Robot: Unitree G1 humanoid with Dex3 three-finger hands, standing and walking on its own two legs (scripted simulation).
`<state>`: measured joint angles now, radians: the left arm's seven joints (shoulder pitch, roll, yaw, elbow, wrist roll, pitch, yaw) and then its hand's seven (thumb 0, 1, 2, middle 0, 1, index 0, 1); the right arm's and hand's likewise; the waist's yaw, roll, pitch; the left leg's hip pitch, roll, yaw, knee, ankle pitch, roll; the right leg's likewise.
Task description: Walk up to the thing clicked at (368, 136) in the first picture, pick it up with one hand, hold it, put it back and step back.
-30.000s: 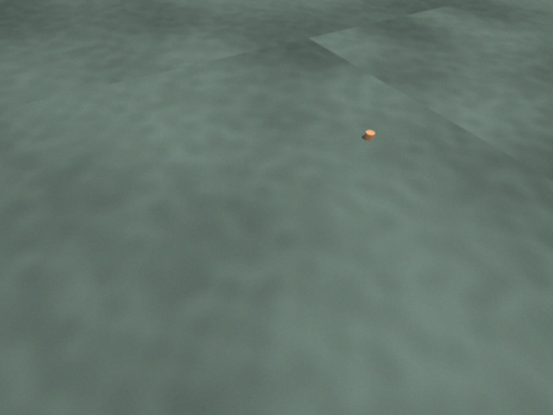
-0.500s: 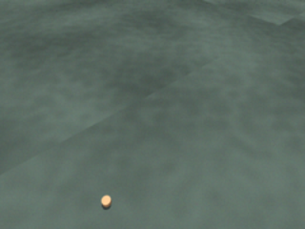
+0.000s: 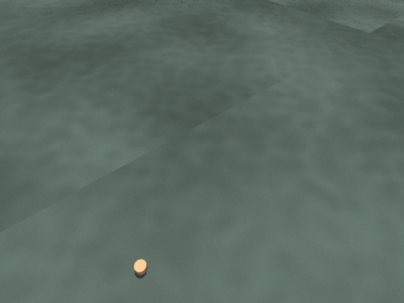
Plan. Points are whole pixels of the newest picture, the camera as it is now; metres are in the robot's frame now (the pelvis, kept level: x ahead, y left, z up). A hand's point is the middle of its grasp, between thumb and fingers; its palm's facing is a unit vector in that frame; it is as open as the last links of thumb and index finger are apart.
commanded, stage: stand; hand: left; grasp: from above
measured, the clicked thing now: (140, 267) +0.46 +0.26 -0.76
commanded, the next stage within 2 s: rise first in 0.12 s
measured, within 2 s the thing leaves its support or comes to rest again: neither
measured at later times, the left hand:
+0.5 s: hand out of the picture +0.15 +0.25 -0.17, palm faces -0.03 -0.94 -0.35, open 9.5 cm
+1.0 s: hand out of the picture +0.14 +0.27 -0.23, palm faces -0.18 -0.88 -0.44, open 14.1 cm
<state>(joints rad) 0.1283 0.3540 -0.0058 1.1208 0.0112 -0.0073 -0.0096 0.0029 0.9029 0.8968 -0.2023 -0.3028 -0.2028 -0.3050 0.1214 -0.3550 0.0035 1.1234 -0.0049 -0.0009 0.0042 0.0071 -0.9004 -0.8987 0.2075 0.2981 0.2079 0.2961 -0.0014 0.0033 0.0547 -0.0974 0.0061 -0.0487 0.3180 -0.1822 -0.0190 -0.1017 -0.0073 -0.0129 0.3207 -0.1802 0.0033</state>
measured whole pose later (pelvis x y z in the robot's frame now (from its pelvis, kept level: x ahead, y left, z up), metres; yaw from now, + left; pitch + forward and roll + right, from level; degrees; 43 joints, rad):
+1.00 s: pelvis -0.01 +0.02 -0.09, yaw -2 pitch +17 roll -2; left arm 0.25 0.31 0.11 0.47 0.24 0.21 0.02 -0.01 -0.54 0.98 -0.09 -1.07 -0.09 -1.07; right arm 0.19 -0.23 -0.03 0.57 0.01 -0.13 -0.02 0.01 -0.91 -0.90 0.21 0.30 0.21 0.30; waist -0.03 -0.01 -0.11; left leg -0.87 0.00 -0.04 1.11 -0.54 0.01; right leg -0.85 0.00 0.00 1.05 -0.49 0.03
